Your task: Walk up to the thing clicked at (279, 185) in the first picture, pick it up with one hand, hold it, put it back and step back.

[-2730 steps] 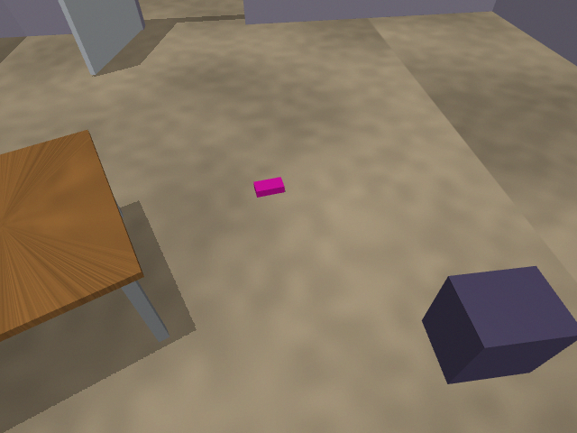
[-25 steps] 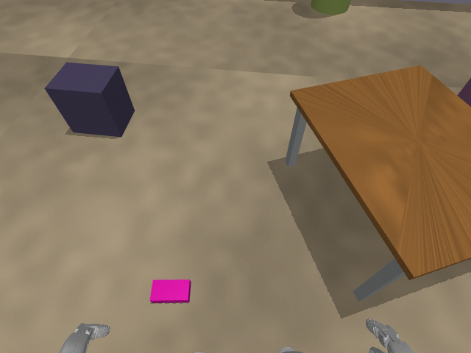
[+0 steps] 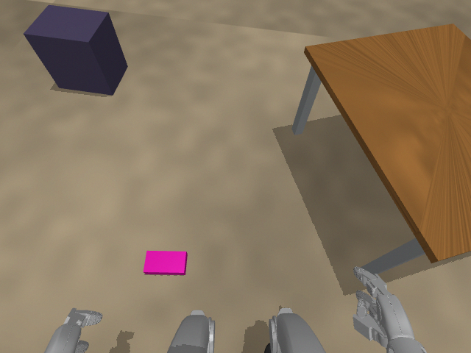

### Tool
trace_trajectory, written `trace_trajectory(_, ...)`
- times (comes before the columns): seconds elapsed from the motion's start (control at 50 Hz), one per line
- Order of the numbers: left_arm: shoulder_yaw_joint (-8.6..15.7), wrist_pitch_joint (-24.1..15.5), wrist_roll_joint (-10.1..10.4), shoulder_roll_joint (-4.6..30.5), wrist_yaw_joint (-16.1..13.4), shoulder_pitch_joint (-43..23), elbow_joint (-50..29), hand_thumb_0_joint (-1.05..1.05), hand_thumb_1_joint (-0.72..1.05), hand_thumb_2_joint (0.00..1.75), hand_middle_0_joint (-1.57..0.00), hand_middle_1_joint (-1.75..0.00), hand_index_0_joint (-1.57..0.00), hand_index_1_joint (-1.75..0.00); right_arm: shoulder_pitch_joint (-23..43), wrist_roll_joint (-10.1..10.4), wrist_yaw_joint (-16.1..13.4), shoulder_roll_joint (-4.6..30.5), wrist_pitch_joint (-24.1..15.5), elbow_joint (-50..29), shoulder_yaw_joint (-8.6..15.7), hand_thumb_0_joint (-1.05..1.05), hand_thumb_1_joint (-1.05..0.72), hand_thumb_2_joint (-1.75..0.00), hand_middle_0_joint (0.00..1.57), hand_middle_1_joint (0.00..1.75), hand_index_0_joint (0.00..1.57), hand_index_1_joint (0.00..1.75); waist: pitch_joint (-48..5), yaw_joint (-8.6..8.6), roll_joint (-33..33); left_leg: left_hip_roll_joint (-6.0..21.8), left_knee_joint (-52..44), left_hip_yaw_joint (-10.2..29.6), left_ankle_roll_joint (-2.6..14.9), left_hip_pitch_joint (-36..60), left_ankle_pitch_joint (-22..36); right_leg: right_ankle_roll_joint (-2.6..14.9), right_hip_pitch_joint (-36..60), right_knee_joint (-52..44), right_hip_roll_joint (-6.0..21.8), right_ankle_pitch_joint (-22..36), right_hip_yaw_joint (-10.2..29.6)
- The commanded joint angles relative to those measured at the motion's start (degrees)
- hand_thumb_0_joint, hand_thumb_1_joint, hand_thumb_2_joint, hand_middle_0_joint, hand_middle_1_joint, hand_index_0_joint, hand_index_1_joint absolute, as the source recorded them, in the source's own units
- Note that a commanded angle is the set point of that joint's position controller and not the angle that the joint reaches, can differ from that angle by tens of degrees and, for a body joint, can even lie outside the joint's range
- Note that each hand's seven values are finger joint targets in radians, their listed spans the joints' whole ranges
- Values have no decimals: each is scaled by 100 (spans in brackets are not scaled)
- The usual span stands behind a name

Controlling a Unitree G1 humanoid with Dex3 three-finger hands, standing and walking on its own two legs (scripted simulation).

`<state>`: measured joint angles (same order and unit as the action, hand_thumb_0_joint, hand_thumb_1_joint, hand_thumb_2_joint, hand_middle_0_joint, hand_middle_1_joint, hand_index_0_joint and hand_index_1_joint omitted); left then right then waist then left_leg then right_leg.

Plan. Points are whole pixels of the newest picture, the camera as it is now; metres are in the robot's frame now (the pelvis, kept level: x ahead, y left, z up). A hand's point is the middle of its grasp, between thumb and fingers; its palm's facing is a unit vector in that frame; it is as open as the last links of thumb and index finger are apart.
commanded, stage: rise first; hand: left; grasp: from above
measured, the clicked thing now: (166, 262) +0.42 +0.26 -0.64
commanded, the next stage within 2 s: approach in 1.86 s
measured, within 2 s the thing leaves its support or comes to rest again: neither
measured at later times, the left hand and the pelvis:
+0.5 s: hand (115, 310) +0.23 +0.30 -0.31, palm faces -0.44 -0.46 -0.77, open 13.8 cm; pelvis -0.06 -0.01 -0.17, yaw -1 degrees
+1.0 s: hand (128, 284) +0.31 +0.32 -0.43, palm faces -0.48 -0.14 -0.87, open 13.8 cm; pelvis -0.09 +0.00 -0.29, yaw -4 degrees
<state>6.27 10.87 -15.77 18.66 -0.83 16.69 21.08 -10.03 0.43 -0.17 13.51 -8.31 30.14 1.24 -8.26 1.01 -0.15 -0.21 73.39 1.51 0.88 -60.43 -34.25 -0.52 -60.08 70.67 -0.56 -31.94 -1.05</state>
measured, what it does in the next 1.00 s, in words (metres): lowers itself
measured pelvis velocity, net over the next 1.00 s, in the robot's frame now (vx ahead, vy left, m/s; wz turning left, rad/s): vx -0.09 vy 0.00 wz -0.07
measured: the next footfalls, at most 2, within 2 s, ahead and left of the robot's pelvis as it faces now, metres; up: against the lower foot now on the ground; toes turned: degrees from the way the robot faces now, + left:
none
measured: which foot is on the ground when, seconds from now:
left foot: down 0.00-1.00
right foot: down 0.00-1.00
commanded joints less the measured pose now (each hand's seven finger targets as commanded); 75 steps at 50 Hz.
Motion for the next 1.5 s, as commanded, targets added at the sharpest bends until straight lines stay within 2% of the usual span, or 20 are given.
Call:
trace_trajectory(0.0,487,-55,-139,1012,-86,583,-905,0,-57,94,-9,-106,-10,-105,-91,55,-25,932,-292,-788,413,0,-93,-91,20,30,20,30,-1755,-72,-370,22,-759,163,-62,1103,2562,239,738,-367,-77,1779,-116)
trace_trajectory(0.1,463,-293,-469,1284,-74,-380,-502,0,-58,94,-11,-106,-11,-105,90,72,-2,970,-360,-679,389,0,-95,-91,20,30,20,30,-1431,141,-257,-18,-217,156,-14,169,1659,241,-75,31,-64,1187,-80)
trace_trajectory(0.16,667,-758,-850,1683,-110,-1208,78,0,-55,93,-10,-104,-11,-103,155,27,13,1039,-468,-519,432,0,-93,-91,20,30,20,30,-1414,177,-199,-62,334,39,32,-599,892,212,-703,444,-37,650,9)
trace_trajectory(0.2,562,-1132,-1082,1669,-117,-1575,296,0,-54,94,-11,-102,-12,-102,174,7,33,1048,-551,-460,434,0,-93,-90,20,30,20,30,-1631,188,-271,-88,633,-11,42,-985,449,192,-1023,704,-37,314,73)
trace_trajectory(0.24,413,-1513,-1286,1711,-98,-1809,367,0,-51,91,-14,-102,-15,-101,203,-8,63,1116,-622,-337,469,0,-93,-91,20,30,20,30,-2011,173,-448,-91,930,-8,23,-1146,463,199,-1327,1088,-40,355,101)
trace_trajectory(0.32,721,-2132,-1808,2401,-224,-2427,760,0,-52,92,-20,-97,-19,-98,218,-25,109,1287,-616,-86,500,0,-96,-92,20,30,20,30,-2615,34,-676,-82,1586,24,-36,-1586,703,228,-2055,1890,-50,516,64)
trace_trajectory(0.36,929,-2251,-2117,2711,-370,-2588,1114,0,-53,94,-18,-98,-18,-98,194,-12,128,1355,-546,32,502,0,-96,-92,20,30,20,30,-2806,-80,-765,-83,1841,49,-52,-1745,904,249,-2348,2206,-44,630,12)
trace_trajectory(0.42,850,-2324,-2492,2655,-587,-3051,1593,0,-49,94,-19,-95,-18,-96,67,4,177,1347,-430,169,547,0,-93,-91,20,30,20,30,-3074,-69,-441,-138,2311,-64,10,-2268,885,217,-2408,2382,-67,674,-42)
trace_trajectory(0.52,980,-2509,-2981,3270,-713,-4225,2029,0,-47,92,-22,-92,-21,-93,-176,-51,253,1405,-299,468,627,0,-93,-91,20,30,20,30,-3847,-82,-181,-150,2997,-131,85,-2830,1004,168,-2364,2831,-47,838,-71)
trace_trajectory(0.62,1015,-2806,-3485,3720,-771,-5284,2391,0,-47,94,-20,-90,-19,-92,-306,-139,303,1467,-133,682,626,0,-93,-91,20,30,20,30,-3950,-5,-348,-126,3332,-77,90,-3131,560,193,-3040,3228,-61,335,-194)
trace_trajectory(0.72,827,-3119,-3887,3705,-886,-5896,2953,0,-46,97,-16,-90,-15,-91,-398,-238,375,1466,30,855,550,0,-89,-90,20,30,20,30,-3494,149,-635,-100,3516,66,88,-3388,4,219,-3851,3558,-87,-155,-364)
trace_trajectory(0.78,873,-3293,-4157,3929,-1043,-5997,3366,0,-46,99,-13,-90,-11,-91,-383,-292,427,1489,137,877,491,0,-88,-90,20,30,20,30,-3236,178,-650,-114,3567,164,112,-3688,-380,221,-4097,3740,-102,-469,-471)
trace_trajectory(0.84,855,-3432,-4518,4095,-1269,-6442,3503,0,-50,101,-11,-91,-9,-92,-398,-354,479,1535,261,933,427,0,-88,-90,20,30,20,30,-3214,235,-958,-127,3677,209,86,-3685,-429,251,-4526,3983,-101,-479,-520)
trace_trajectory(0.88,745,-3463,-4681,3967,-1420,-6531,3719,0,-50,101,-10,-90,-9,-92,-430,-391,520,1556,331,983,402,0,-89,-90,20,30,20,30,-3179,316,-1072,-118,3740,302,56,-3608,-296,252,-4747,4151,-85,-342,-586)
trace_trajectory(1.02,654,-3480,-5310,4194,-1912,-7177,4226,0,-49,99,-13,-86,-11,-88,-499,-562,606,1626,560,1147,327,0,-89,-90,20,30,20,30,-3195,459,-1487,-133,4010,372,-17,-3474,127,261,-5270,4550,-33,-54,-646)
trace_trajectory(1.22,621,-3396,-5786,4398,-2240,-7616,4736,0,-41,91,-18,-84,-17,-85,-594,-780,699,1652,696,1294,298,0,-90,-90,20,30,20,30,-3414,656,-1405,-164,4537,256,56,-3544,511,226,-5232,4766,-47,241,-660)
trace_trajectory(1.34,739,-3498,-5950,4681,-2298,-7773,4819,0,-41,90,-19,-85,-18,-85,-638,-893,731,1632,761,1316,237,0,-91,-90,20,30,20,30,-3435,720,-1300,-202,4808,145,115,-3870,699,228,-4976,4830,-102,443,-651)
trace_trajectory(1.36,687,-3501,-5940,4530,-2291,-7678,4976,0,-42,91,-18,-84,-17,-85,-648,-912,741,1648,771,1320,239,0,-90,-90,20,30,20,30,-3361,765,-1243,-185,4830,178,113,-3885,686,222,-5071,4875,-80,423,-653)
trace_trajectory(1.38,810,-3557,-5943,4780,-2316,-7873,4831,0,-40,90,-18,-86,-17,-86,-543,-928,735,1665,772,1258,238,0,-90,-90,20,30,20,30,-3370,769,-1253,-195,4895,151,140,-4040,587,226,-5042,4884,-111,378,-667)
trace_trajectory(1.48,712,-3562,-5948,4652,-2372,-7860,5235,0,-43,92,-16,-90,-16,-90,-523,-977,741,1638,757,1305,151,0,-90,-90,20,30,20,30,-3120,821,-1232,-196,4938,161,150,-4236,330,239,-5230,4899,-148,186,-716)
